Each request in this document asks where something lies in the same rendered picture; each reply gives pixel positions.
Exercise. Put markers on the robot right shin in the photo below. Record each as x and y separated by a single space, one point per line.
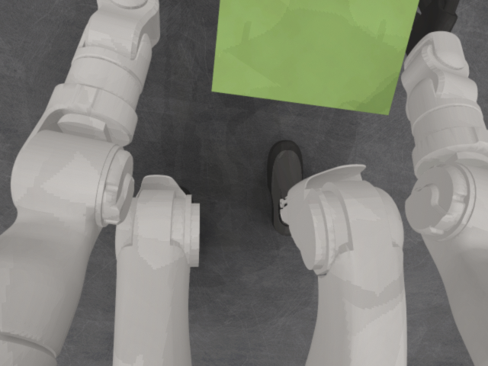
297 194

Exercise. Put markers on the right robot upper arm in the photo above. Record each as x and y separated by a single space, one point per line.
448 206

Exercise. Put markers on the carton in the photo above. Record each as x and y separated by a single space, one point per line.
344 54

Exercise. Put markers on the robot right hand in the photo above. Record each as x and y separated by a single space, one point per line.
436 15

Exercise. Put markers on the left robot forearm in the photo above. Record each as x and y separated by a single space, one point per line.
108 71

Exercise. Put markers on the robot right foot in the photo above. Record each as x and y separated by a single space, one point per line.
284 170

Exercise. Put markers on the right robot forearm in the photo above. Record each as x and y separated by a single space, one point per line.
446 121

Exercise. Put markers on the left robot upper arm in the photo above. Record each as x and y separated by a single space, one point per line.
66 189

